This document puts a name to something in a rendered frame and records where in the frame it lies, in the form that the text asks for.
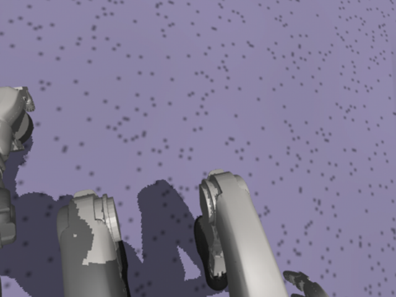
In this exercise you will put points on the right robot foot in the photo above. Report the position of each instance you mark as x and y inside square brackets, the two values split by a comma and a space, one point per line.
[214, 282]

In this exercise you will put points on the left robot foot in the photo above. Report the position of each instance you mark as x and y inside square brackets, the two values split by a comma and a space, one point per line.
[124, 269]

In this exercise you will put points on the right robot hand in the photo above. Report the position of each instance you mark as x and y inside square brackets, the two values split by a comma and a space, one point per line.
[303, 283]

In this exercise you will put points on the tin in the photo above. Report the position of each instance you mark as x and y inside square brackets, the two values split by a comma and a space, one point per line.
[23, 127]

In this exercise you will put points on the left robot arm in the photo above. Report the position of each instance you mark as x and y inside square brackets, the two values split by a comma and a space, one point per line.
[7, 210]

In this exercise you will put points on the left robot hand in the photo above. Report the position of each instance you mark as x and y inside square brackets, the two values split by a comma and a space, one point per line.
[12, 102]

